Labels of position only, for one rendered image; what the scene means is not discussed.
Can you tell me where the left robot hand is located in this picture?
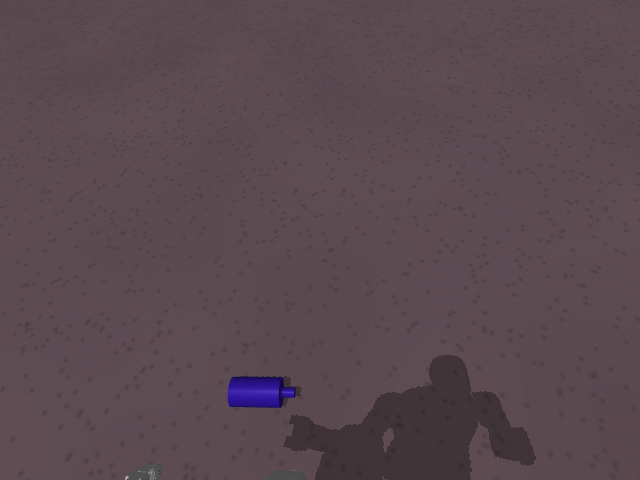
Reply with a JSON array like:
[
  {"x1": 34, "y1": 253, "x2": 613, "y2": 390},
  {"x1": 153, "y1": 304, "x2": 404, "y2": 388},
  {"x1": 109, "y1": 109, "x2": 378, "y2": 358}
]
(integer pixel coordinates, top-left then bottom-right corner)
[{"x1": 125, "y1": 464, "x2": 163, "y2": 480}]

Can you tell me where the bottle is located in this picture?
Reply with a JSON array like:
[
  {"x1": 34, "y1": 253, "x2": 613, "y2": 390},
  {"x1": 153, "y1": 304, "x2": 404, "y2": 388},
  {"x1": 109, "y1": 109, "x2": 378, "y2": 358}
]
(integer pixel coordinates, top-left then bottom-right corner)
[{"x1": 228, "y1": 377, "x2": 296, "y2": 408}]

